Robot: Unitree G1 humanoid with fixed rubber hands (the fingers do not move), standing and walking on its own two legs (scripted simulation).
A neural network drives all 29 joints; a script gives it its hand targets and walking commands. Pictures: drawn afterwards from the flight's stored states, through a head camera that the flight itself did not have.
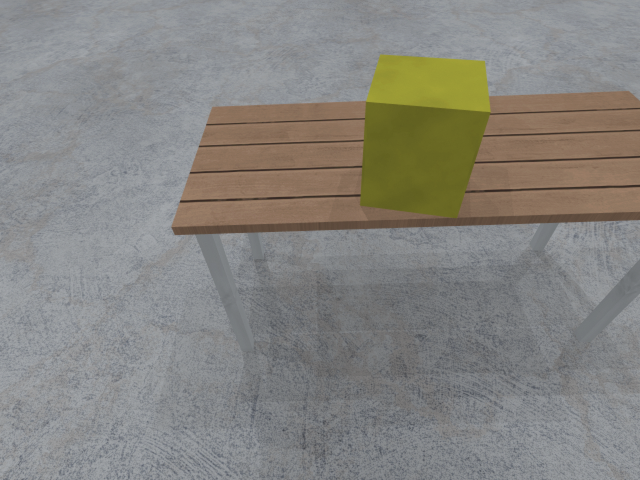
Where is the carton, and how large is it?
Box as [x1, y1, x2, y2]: [360, 54, 490, 217]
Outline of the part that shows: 380,54 366,100 360,205 456,217 490,112 484,61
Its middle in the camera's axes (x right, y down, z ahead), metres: +0.21 -0.22 +0.83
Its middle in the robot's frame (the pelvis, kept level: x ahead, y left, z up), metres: +0.77 -0.19 +0.00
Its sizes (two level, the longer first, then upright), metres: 0.210 0.200 0.250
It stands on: a table, 0.66 m high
